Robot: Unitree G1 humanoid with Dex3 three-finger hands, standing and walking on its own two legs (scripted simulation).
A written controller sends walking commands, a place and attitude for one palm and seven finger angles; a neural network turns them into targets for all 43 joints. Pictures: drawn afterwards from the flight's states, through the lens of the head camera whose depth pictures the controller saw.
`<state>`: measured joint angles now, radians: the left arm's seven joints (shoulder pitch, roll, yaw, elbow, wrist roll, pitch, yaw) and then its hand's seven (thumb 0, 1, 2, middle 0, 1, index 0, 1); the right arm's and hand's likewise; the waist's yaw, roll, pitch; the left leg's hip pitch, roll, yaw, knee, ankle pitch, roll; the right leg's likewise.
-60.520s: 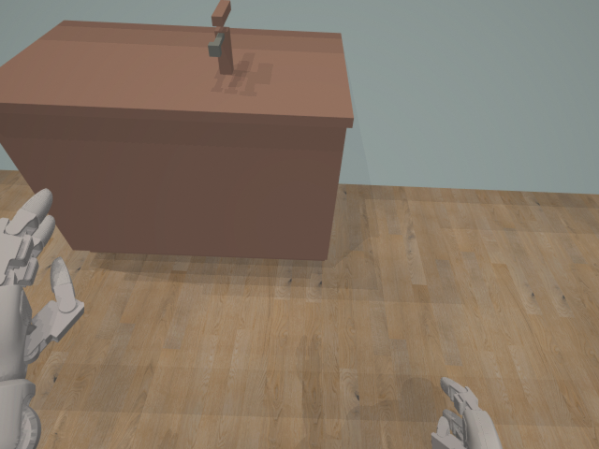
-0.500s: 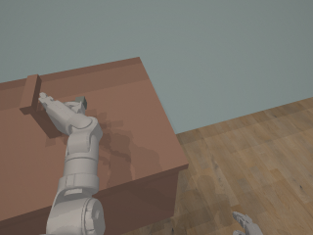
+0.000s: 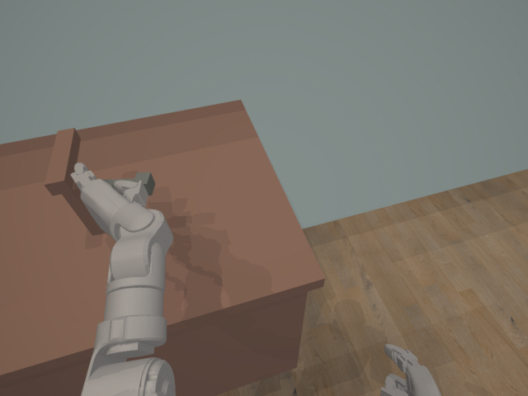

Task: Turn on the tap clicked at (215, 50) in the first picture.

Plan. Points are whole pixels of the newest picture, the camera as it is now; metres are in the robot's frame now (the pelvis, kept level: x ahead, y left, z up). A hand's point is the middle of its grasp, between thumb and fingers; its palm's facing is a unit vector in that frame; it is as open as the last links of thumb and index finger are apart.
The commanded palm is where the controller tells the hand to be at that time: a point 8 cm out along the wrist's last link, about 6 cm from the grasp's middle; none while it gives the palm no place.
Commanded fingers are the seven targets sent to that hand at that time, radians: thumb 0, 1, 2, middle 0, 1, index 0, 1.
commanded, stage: lift the hand up off the lever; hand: left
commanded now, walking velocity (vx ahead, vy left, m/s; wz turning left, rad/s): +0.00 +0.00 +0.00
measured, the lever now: (144, 184) +0.42 +0.24 +0.10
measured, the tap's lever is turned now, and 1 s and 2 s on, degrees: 75 67 67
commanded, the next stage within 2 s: draw the hand back beside the body in 0.10 s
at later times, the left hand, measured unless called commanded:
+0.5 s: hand (130, 218) +0.33 +0.22 +0.12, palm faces +0.48 -0.87 -0.12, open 7.8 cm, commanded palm +0.29 +0.25 +0.18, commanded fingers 0.00 0.90 0.90 -0.17 -0.20 -0.17 -0.20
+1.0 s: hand (87, 251) +0.25 +0.23 +0.16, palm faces +0.32 -0.90 -0.29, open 7.6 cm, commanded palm +0.21 +0.28 +0.18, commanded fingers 0.00 0.90 0.90 -0.19 -0.27 -0.19 -0.27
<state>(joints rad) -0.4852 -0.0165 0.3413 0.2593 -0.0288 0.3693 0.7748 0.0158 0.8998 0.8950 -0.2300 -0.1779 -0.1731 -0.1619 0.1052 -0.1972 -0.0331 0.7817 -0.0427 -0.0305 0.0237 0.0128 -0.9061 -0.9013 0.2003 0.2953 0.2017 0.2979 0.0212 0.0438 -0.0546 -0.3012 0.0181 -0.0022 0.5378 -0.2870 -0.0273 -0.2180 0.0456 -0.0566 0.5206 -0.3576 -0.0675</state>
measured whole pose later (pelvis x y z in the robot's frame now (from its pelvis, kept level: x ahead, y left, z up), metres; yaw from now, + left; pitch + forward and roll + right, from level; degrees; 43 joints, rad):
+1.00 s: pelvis -0.02 +0.01 +0.01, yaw -1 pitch -4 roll +0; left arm 0.16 0.31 0.19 -0.16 -0.07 -0.09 0.12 0.02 0.89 0.89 -0.19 -0.25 -0.19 -0.25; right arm 0.16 -0.22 0.00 0.64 0.00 -0.02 -0.05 0.01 -0.90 -0.90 0.20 0.30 0.20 0.30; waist 0.05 0.07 0.05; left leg -0.11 0.02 0.02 0.38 -0.21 0.00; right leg -0.01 0.05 -0.03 0.32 -0.24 -0.05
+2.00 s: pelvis -0.03 +0.04 +0.01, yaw -2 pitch -1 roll -1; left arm 0.43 0.36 0.31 -0.40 -0.08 -0.14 0.09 0.01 0.89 0.89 -0.20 -0.30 -0.21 -0.30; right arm 0.13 -0.23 -0.01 0.57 0.02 0.03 -0.05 0.01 -0.90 -0.90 0.20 0.30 0.20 0.30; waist 0.04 0.08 0.04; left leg -0.22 0.01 0.04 0.46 -0.22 0.03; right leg -0.13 0.03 -0.01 0.40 -0.25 -0.02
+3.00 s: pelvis -0.15 +0.06 +0.00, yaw -3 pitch +3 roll +0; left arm 0.50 0.41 0.36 -0.57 -0.07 -0.17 0.14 0.02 0.89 0.89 -0.20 -0.30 -0.21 -0.30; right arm 0.16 -0.16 -0.01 0.58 -0.01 -0.08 -0.04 0.01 -0.90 -0.90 0.20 0.30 0.20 0.30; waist 0.03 -0.01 0.04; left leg -0.39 0.03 0.02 0.52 -0.18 -0.01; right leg -0.34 0.02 0.03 0.61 -0.31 0.02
